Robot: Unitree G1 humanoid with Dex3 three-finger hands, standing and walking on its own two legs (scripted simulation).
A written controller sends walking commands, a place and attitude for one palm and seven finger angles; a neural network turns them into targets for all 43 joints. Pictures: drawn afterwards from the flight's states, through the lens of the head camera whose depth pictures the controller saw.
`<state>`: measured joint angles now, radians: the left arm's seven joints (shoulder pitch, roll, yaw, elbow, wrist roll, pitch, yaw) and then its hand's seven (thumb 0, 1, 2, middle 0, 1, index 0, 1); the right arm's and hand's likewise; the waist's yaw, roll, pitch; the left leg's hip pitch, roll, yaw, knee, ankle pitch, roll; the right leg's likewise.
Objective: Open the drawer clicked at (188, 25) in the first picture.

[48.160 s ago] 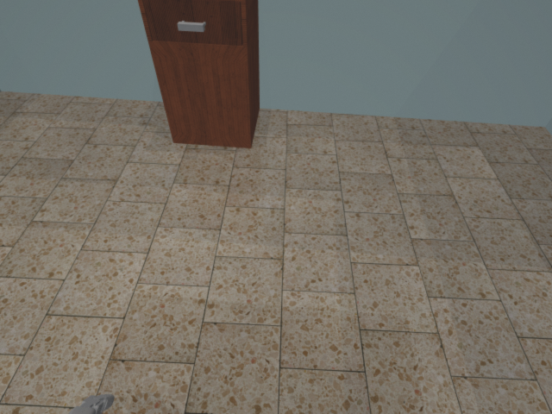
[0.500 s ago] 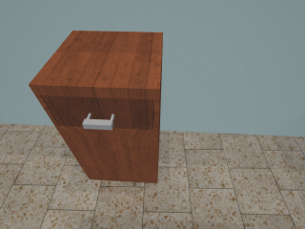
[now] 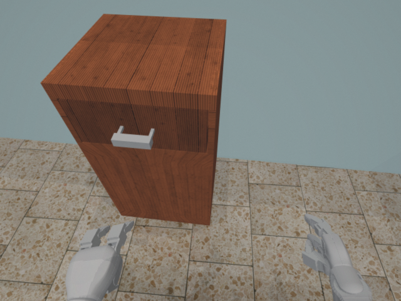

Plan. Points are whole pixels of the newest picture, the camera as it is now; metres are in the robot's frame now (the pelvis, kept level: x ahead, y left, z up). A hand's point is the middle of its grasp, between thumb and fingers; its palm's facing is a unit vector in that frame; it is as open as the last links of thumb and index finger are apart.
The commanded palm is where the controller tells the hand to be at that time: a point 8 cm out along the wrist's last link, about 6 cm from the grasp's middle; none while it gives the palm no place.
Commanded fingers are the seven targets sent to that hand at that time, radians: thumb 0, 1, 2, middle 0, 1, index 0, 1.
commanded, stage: raise the hand with hooked fingers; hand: left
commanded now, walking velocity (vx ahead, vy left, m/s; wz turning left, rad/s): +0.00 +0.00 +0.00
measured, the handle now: (134, 135) +0.54 +0.27 -0.05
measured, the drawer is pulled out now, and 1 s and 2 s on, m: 0.00 0.00 0.00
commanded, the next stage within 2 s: move the hooked fingers above the handle in 1.48 s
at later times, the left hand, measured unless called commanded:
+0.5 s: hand (92, 225) +0.24 +0.25 +0.02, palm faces -0.07 -0.13 -0.99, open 11.5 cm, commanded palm +0.22 +0.25 +0.08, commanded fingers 0.00 -0.20 0.43 -0.28 -1.00 -0.28 -1.00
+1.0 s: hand (74, 176) +0.30 +0.28 +0.09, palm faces +0.04 -0.07 -1.00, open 13.7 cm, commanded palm +0.27 +0.28 +0.15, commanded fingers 0.00 -0.50 0.30 -0.30 -1.20 -0.30 -1.20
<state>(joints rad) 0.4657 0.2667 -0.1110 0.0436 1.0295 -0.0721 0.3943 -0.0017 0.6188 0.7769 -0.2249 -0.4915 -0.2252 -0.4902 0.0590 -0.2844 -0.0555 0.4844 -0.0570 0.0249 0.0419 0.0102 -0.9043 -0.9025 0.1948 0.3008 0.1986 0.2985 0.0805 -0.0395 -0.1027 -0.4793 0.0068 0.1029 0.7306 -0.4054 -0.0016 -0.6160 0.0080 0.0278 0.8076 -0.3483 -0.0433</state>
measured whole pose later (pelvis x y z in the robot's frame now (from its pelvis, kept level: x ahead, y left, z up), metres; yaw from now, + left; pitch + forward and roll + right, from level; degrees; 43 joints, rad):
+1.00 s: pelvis +0.01 +0.03 +0.02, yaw +3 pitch +3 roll +0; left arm -0.05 0.45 -0.09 0.07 0.98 0.05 0.11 0.00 -0.46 0.32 -0.32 -1.18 -0.32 -1.18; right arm 0.10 -0.20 0.03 0.57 -0.01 0.13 -0.02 0.01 -0.90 -0.90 0.20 0.30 0.20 0.30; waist 0.08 0.05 -0.03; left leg -0.26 -0.02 0.04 0.56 -0.35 0.03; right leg -0.34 -0.02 -0.02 0.57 -0.28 0.00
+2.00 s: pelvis +0.00 +0.01 +0.02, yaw +3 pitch +7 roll +1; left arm -0.37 0.47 -0.06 0.47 1.01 -0.13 0.17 0.00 -0.49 0.30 -0.32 -1.20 -0.32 -1.20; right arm 0.18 -0.24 -0.03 0.64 0.00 0.11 -0.04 0.01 -0.90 -0.90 0.20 0.30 0.20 0.30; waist 0.04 0.04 -0.04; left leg -0.37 -0.01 0.03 0.57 -0.31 0.01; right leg -0.45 -0.01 -0.04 0.58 -0.25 -0.03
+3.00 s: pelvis +0.00 +0.04 -0.01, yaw +2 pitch +20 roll -1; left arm -0.81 0.51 -0.03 1.08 1.10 -0.12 0.29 0.00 -0.48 0.31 -0.32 -1.20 -0.32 -1.20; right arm 0.36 -0.26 -0.06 0.70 -0.03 0.13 -0.01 0.01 -0.90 -0.90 0.20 0.30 0.20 0.30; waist -0.10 0.04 -0.12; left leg -0.74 0.00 0.05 0.81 -0.41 0.04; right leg -0.80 0.00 -0.02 0.76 -0.31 0.00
